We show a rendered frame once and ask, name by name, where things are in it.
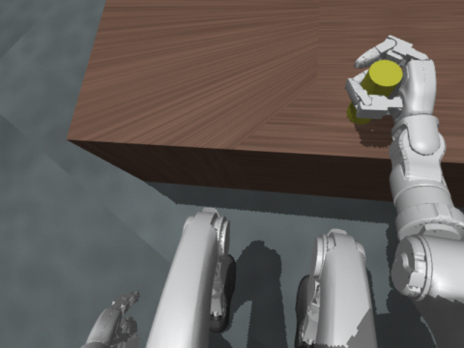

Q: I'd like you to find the left robot foot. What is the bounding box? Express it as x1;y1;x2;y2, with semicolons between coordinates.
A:
210;254;236;333

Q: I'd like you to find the can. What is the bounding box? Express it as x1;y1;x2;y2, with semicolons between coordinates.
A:
347;60;402;125

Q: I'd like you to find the right robot foot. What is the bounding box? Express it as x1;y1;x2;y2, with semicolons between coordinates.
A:
294;275;315;348

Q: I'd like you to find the right robot arm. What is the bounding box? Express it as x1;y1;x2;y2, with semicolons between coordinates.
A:
389;114;464;348

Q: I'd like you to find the right robot hand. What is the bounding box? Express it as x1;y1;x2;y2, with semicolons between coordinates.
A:
345;36;436;125

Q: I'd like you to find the left robot hand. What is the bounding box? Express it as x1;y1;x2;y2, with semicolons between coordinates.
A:
86;291;141;348

